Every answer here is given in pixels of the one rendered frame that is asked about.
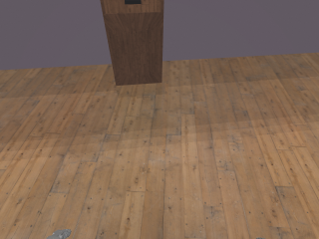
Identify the cabinet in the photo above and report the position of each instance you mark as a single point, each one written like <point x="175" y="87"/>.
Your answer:
<point x="135" y="42"/>

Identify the robot left hand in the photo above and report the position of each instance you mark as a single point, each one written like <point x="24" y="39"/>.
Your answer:
<point x="60" y="234"/>

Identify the drawer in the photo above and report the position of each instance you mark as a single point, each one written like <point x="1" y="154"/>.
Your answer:
<point x="119" y="6"/>

